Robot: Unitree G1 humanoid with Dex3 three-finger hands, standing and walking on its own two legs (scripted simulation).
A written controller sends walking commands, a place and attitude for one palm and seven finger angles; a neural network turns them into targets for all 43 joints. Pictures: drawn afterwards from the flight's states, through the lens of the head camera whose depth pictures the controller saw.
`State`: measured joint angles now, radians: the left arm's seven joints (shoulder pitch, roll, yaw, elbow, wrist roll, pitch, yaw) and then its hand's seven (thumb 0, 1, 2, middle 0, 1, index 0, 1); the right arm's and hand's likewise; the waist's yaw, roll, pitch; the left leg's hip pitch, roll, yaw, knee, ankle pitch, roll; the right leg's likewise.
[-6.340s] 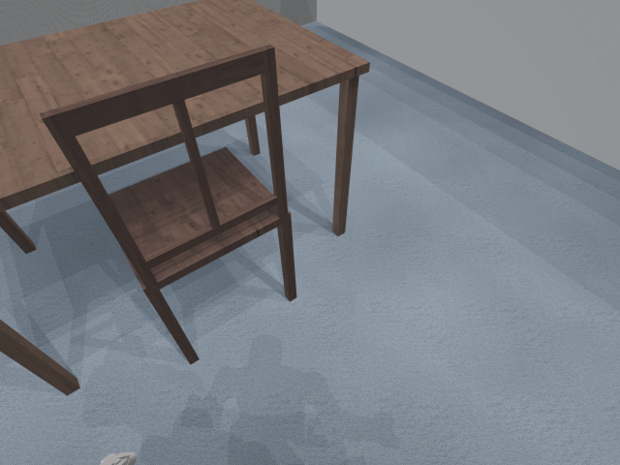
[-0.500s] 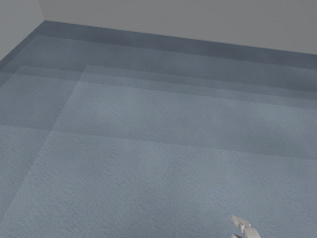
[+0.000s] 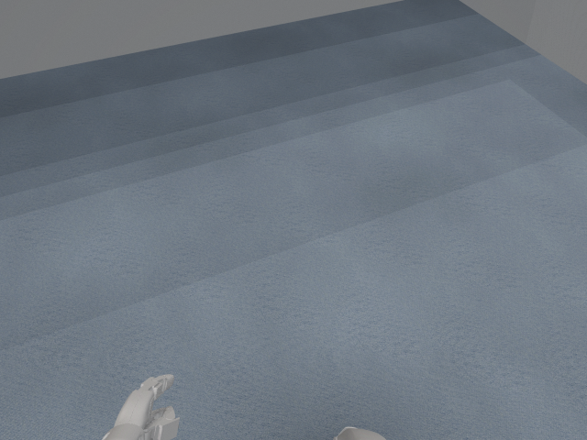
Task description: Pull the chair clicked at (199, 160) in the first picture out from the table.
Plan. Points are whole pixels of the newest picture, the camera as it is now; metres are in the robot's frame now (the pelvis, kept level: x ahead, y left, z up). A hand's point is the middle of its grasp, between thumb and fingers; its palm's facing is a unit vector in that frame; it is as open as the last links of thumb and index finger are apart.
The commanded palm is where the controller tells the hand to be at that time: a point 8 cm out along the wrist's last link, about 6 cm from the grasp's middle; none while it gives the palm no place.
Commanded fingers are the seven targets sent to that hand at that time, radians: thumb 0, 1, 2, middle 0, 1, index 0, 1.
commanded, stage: turn to face it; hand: left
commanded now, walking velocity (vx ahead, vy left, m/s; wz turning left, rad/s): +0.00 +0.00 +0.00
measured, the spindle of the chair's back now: out of the picture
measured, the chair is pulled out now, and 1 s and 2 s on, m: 0.00 0.00 0.00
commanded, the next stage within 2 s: none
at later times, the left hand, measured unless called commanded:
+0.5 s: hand out of the picture +0.15 +0.25 -0.17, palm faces -0.18 -0.96 -0.20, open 7.4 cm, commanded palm none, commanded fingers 0.00 0.90 0.90 -0.20 -0.30 -0.20 -0.30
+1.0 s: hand (210, 363) +0.25 +0.14 -0.14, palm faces -0.59 -0.77 -0.24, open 7.4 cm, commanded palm none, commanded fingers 0.00 0.90 0.90 -0.20 -0.30 -0.20 -0.30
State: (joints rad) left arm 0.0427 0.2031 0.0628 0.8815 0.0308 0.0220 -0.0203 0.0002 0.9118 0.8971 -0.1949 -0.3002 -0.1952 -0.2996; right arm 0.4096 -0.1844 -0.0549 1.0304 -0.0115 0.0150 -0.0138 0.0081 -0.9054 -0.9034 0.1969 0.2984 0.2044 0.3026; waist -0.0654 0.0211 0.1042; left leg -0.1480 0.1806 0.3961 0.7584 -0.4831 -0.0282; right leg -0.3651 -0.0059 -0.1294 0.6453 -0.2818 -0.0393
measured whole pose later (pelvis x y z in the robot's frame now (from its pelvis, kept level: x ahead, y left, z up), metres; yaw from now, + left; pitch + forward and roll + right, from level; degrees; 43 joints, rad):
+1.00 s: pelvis +0.03 +0.06 +0.01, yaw -37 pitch +0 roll +0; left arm 0.11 0.21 0.08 0.90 0.02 0.07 -0.02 0.00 0.91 0.90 -0.20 -0.30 -0.20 -0.30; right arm 0.31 -0.21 -0.08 0.98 -0.02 0.02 -0.01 0.01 -0.90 -0.90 0.20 0.30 0.21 0.30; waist -0.06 0.02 0.07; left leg -0.22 0.19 0.41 0.58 -0.33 0.00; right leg -0.31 -0.04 -0.10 0.70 -0.39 0.03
